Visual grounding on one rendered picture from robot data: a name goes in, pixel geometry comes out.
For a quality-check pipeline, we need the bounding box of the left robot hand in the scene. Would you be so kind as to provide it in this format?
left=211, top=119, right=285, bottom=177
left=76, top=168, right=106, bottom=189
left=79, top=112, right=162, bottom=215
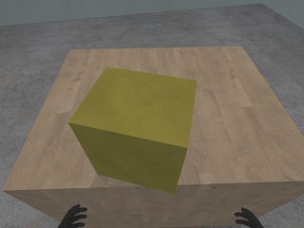
left=58, top=204, right=87, bottom=228

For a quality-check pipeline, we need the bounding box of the right robot hand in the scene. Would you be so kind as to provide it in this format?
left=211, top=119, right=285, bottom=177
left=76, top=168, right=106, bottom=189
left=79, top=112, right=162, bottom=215
left=234, top=208, right=264, bottom=228

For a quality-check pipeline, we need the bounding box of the carton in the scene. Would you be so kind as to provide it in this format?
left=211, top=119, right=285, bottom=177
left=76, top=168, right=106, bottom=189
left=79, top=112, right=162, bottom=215
left=68, top=66, right=197, bottom=194

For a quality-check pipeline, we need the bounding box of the pedestal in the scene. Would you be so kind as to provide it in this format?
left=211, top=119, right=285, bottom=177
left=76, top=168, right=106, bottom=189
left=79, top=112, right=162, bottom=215
left=2, top=46, right=304, bottom=228

